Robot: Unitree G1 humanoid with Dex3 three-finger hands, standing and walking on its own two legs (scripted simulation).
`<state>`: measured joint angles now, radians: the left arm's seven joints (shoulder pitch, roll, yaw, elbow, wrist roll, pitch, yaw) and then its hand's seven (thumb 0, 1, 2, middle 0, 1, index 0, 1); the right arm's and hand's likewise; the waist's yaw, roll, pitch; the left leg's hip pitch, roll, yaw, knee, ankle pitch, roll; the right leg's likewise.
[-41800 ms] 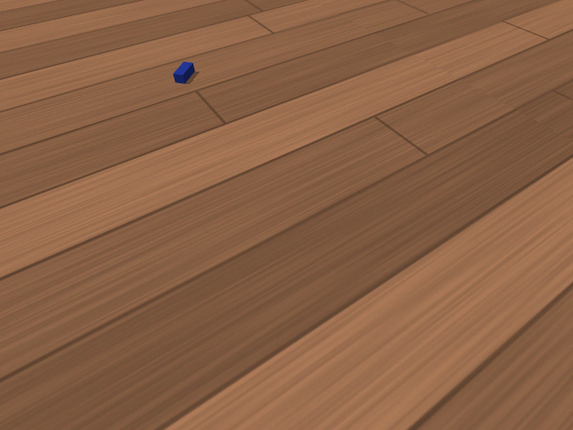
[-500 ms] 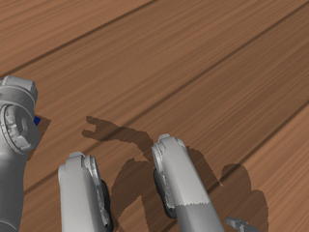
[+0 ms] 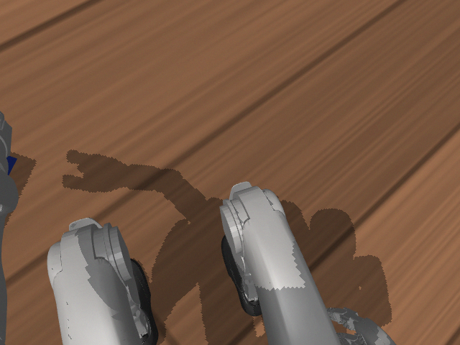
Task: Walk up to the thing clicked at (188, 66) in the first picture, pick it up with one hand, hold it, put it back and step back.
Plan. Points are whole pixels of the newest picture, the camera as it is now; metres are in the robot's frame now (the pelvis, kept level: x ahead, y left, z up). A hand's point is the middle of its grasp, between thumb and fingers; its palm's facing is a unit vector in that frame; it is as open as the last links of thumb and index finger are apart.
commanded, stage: crouch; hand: left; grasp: from above
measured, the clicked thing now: out of the picture +0.43 +0.42 -0.31
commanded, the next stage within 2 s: lower in 0.44 s
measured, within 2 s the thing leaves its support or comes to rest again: neither
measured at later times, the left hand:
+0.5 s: hand out of the picture +0.46 +0.33 -0.16, palm faces -0.03 -0.44 -0.90, open 4.0 cm
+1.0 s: hand out of the picture +0.46 +0.32 -0.20, palm faces -0.09 -0.41 -0.91, open 4.9 cm
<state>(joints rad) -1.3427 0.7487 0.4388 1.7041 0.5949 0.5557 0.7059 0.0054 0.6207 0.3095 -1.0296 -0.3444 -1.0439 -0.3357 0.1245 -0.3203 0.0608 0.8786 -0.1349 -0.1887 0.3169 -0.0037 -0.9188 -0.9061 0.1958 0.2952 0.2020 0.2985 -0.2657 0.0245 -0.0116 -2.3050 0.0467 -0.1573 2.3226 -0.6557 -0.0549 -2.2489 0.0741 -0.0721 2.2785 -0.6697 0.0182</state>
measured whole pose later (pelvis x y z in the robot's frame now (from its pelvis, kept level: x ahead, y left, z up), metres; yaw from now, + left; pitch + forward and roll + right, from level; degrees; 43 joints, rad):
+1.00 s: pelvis -0.01 +0.01 -0.02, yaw -3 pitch +31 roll -9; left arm -1.31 0.89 0.42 1.74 0.66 0.49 0.73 0.00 0.67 0.23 -1.06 -0.30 -1.08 -0.28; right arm 0.11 -0.36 0.17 0.85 -0.18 -0.24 0.36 -0.01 -0.93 -0.91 0.20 0.30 0.20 0.30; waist -0.34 -0.04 0.14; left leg -2.32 0.03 -0.23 2.42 -0.66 -0.06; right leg -2.23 0.08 -0.13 2.33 -0.66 0.03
